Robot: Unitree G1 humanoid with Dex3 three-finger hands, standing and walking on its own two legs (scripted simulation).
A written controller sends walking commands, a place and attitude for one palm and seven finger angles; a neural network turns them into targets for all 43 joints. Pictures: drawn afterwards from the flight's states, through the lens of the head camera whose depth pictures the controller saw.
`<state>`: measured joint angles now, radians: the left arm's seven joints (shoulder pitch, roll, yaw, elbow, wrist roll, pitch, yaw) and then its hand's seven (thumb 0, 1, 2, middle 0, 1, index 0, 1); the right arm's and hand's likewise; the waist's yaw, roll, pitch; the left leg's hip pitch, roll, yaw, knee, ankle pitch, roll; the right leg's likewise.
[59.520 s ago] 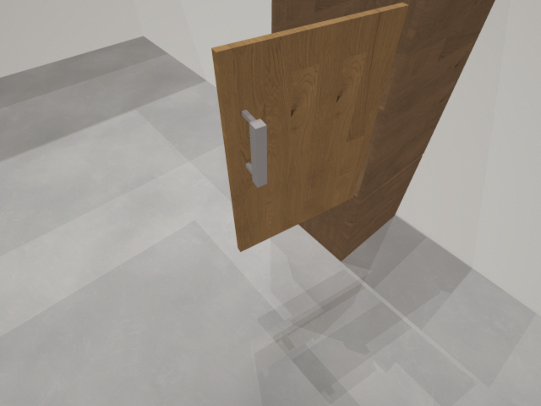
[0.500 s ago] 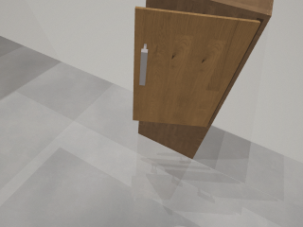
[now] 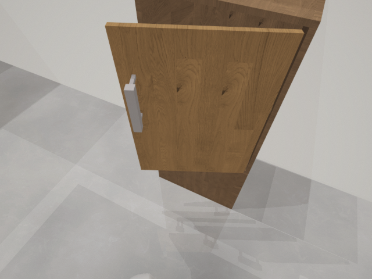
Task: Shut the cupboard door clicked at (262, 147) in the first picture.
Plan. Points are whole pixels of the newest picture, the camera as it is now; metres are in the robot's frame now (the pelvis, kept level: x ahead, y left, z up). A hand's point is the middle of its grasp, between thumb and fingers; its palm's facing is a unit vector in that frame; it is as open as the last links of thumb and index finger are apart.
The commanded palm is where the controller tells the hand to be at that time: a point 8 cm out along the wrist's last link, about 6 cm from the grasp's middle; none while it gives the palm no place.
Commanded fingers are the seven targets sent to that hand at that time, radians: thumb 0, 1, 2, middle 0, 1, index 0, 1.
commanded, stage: come to a stop and stand still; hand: left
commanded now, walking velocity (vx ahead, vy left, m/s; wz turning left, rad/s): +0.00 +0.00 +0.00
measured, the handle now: (135, 104) +0.53 +0.15 +0.05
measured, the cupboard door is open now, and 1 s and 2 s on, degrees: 24 24 24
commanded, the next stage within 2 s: look again from close up in 1.14 s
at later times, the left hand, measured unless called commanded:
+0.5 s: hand out of the picture +0.08 +0.19 -0.18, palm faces +0.02 -0.96 -0.26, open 7.4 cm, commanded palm none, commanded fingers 0.00 0.90 0.90 -0.20 -0.30 -0.20 -0.30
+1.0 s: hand out of the picture +0.07 +0.24 -0.16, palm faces -0.08 -0.97 -0.25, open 7.4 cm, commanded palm none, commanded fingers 0.00 0.90 0.90 -0.20 -0.30 -0.20 -0.30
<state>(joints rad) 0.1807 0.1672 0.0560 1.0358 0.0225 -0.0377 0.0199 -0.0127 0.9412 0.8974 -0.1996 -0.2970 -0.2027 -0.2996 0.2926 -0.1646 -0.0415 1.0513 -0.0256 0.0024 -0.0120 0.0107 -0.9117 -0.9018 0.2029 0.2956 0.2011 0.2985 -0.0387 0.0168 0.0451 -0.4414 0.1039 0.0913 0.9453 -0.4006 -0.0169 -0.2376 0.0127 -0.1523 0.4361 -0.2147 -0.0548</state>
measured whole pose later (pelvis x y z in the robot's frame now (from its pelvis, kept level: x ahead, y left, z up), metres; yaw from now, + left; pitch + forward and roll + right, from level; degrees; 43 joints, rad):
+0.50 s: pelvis +0.05 -0.01 -0.01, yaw -1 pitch +0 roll +0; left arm 0.25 0.19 0.04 1.01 0.03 0.02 0.04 0.00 0.91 0.90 -0.20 -0.30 -0.20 -0.30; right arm 0.13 -0.19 -0.04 0.99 -0.01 0.07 -0.03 0.01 -0.91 -0.90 0.21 0.30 0.20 0.30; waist 0.02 0.01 0.08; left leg -0.35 0.02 0.06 0.75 -0.42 -0.01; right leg -0.19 0.00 -0.10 0.55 -0.36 -0.05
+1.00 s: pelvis +0.01 +0.05 +0.00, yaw -4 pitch -1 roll -1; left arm 0.28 0.20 -0.01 0.94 0.02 0.02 0.03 0.00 0.91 0.90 -0.20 -0.30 -0.20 -0.30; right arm 0.30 -0.20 0.01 0.98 -0.02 0.02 0.00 0.01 -0.92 -0.90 0.21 0.30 0.21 0.30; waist -0.02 0.02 0.01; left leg -0.28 -0.06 0.06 0.49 -0.21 0.09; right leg -0.25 -0.02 0.00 0.52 -0.29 0.00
